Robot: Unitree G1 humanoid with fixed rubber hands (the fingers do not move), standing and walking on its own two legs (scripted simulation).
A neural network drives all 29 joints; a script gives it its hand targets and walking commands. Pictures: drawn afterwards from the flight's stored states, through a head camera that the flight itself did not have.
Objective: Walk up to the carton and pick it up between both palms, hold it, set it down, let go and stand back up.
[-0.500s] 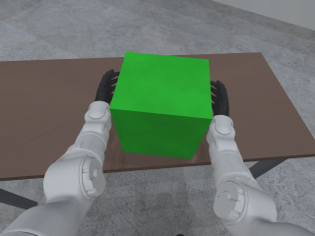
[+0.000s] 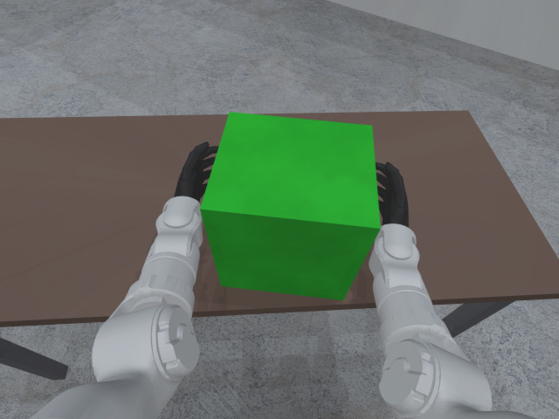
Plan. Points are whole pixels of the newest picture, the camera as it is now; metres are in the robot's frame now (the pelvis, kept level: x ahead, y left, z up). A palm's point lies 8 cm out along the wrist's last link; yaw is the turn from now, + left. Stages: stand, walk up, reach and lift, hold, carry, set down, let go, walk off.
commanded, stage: reach and lift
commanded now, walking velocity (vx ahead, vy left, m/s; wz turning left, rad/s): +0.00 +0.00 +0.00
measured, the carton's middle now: (290, 212) +0.41 +0.00 +0.01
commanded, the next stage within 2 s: none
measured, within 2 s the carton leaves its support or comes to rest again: leaves its support in 0.96 s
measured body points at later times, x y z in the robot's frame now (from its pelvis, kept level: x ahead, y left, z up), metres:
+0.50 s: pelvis +0.00 +0.00 +0.00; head +0.04 +0.02 +0.45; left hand +0.43 +0.15 +0.06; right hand +0.39 -0.16 +0.05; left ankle -0.01 +0.11 -0.75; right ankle -0.01 -0.12 -0.75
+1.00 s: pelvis -0.01 +0.00 +0.00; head +0.03 +0.02 +0.45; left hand +0.42 +0.15 +0.07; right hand +0.38 -0.16 +0.05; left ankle -0.01 +0.11 -0.75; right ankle -0.01 -0.12 -0.75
